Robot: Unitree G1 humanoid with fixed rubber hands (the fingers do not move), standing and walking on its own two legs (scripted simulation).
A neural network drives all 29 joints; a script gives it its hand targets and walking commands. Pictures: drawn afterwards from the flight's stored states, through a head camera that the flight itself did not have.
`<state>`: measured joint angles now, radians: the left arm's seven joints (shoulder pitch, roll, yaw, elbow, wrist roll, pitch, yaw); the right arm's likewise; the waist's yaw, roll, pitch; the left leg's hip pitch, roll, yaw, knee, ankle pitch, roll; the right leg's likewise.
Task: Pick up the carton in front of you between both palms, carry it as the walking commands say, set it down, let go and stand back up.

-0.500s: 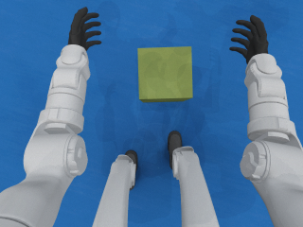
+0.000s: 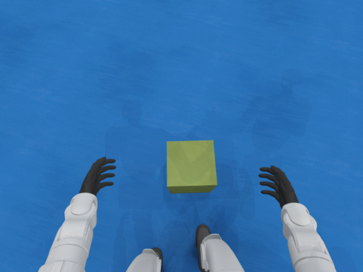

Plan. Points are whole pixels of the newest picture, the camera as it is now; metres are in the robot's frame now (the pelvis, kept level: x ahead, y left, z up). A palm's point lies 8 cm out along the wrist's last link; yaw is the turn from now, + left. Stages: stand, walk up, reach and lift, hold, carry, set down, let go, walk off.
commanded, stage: let go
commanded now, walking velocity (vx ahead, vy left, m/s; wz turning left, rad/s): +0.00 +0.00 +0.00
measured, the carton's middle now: (190, 168) +0.46 -0.04 -0.62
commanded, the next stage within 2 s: stand in 0.72 s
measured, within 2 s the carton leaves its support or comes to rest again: neither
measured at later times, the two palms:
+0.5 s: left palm (50, 240) +0.19 +0.25 -0.03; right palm (292, 234) +0.19 -0.21 -0.04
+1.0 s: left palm (27, 251) +0.17 +0.30 -0.06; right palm (317, 242) +0.17 -0.27 -0.06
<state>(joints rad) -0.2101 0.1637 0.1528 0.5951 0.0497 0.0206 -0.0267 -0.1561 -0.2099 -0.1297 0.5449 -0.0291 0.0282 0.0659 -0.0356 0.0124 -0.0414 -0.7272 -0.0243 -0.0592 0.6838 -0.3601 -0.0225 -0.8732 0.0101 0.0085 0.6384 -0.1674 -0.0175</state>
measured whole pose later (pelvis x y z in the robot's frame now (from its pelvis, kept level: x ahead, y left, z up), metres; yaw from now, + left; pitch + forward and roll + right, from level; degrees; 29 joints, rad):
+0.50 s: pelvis +0.03 +0.02 +0.03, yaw +0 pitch -3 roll -1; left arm 0.21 0.20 0.04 0.45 0.01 0.09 -0.07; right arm 0.23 -0.23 -0.04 0.41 -0.01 0.12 0.06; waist 0.00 0.05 0.10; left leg -0.04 0.00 -0.08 0.44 -0.35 0.01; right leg -0.18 0.02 -0.01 0.41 -0.18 0.00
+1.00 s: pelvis +0.04 +0.01 +0.02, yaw +0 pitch +0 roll -1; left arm 0.19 0.33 0.05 0.73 0.04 0.01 0.00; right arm 0.24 -0.35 -0.05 0.63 -0.04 0.04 -0.01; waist 0.00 0.05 0.01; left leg -0.12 -0.01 -0.07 0.52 -0.41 0.00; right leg -0.29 0.01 0.00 0.55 -0.26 0.00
